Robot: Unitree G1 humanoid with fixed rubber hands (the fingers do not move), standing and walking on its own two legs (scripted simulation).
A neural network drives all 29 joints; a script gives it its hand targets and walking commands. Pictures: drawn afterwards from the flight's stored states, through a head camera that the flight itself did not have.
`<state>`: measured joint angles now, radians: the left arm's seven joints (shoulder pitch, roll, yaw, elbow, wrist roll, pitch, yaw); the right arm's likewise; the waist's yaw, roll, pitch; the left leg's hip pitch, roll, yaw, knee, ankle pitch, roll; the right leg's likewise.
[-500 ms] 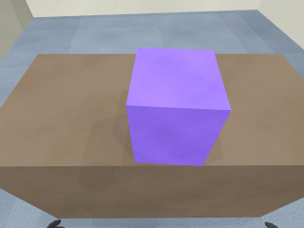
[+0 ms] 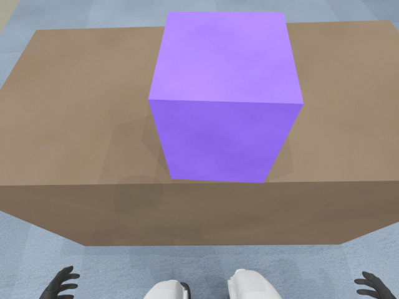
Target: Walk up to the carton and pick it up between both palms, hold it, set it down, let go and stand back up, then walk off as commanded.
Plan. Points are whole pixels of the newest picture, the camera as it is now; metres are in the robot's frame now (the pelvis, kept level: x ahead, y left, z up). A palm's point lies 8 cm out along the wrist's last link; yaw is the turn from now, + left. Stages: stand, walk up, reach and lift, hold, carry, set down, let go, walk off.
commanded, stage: walk off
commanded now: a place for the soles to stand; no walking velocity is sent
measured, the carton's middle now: (220, 105) +0.44 -0.03 +0.10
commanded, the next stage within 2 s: none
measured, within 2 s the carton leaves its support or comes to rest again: neither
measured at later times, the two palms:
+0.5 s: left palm out of the picture +0.03 +0.25 -0.06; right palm out of the picture -0.06 -0.41 -0.11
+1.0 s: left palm out of the picture -0.29 +0.34 -0.10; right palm out of the picture -0.26 -0.35 -0.05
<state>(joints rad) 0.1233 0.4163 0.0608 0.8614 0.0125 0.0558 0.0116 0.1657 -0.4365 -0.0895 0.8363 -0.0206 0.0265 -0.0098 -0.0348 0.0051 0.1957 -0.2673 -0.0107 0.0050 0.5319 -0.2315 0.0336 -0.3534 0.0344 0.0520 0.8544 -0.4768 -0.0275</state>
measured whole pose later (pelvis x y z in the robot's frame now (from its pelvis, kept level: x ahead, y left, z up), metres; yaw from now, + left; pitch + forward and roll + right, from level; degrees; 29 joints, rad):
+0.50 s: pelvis -0.13 -0.06 +0.00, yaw -1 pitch -2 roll +3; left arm 0.11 0.39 0.07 0.70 0.02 0.02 0.05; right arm 0.21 -0.49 -0.09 0.77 -0.01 0.08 -0.03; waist -0.01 0.04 0.20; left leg -0.38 -0.15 -0.19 1.17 -0.46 -0.03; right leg -0.38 0.06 0.06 0.53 -0.12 -0.06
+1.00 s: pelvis -0.34 -0.01 +0.01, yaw +0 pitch -3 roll -4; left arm 0.30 0.48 0.10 0.86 0.00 0.07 0.01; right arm 0.21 -0.42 -0.09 0.81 -0.05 0.08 0.00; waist -0.03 -0.02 0.05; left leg -0.33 0.03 -0.07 0.52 -0.24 0.04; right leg -0.41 0.18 0.18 1.30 -0.41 0.03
